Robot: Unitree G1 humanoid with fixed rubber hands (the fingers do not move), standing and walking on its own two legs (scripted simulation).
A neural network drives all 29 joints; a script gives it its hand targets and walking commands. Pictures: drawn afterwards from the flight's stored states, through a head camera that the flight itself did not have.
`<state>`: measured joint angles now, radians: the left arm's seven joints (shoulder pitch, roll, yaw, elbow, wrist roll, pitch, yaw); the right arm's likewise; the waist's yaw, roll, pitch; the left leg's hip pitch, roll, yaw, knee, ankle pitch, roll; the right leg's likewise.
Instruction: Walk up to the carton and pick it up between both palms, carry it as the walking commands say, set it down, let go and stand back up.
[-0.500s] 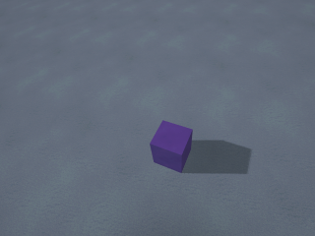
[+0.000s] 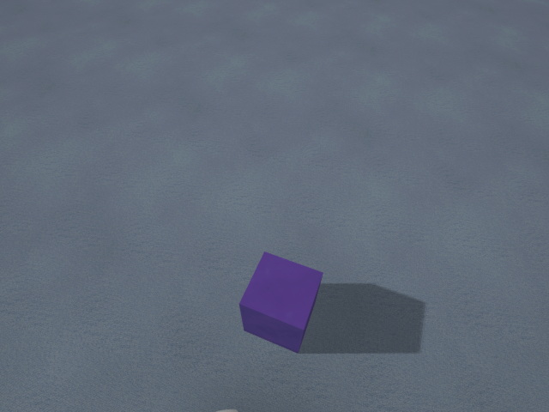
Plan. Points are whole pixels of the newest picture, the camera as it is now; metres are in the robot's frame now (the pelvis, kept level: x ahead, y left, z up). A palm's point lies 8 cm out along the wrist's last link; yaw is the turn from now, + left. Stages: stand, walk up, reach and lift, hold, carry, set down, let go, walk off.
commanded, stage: walk up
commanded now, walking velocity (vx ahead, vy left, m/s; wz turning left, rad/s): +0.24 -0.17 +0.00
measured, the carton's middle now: (281, 303) +0.53 +0.01 -0.64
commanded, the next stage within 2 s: none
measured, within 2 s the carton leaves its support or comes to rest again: neither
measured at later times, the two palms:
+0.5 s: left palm out of the picture +0.10 +0.19 -0.13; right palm out of the picture +0.11 -0.30 -0.14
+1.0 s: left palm out of the picture -0.03 +0.21 -0.15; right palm out of the picture -0.03 -0.27 -0.09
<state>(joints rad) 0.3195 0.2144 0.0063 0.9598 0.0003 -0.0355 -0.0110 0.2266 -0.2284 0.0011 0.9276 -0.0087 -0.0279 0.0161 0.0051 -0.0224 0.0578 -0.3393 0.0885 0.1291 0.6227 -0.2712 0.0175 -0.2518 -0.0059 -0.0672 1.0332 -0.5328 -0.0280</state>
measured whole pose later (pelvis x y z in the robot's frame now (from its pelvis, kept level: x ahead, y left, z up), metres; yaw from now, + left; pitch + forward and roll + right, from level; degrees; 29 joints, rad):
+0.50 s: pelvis +0.04 -0.05 -0.01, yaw +0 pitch -2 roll +1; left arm 0.18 0.21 0.01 0.96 0.00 0.03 0.01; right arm 0.20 -0.23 0.00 0.93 -0.01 0.07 0.00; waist 0.01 0.00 0.06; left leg -0.36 -0.01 0.10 1.06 -0.58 -0.06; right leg -0.42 -0.04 -0.07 0.54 -0.09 -0.03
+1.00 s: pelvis -0.09 -0.01 +0.01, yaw -1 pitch -2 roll -4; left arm 0.19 0.21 0.01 0.96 0.00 0.09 0.01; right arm 0.22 -0.23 0.00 0.93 -0.01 0.03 -0.01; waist 0.01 -0.04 0.07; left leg -0.27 0.01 0.14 0.45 -0.17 0.11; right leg -0.29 0.01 0.01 0.99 -0.34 -0.02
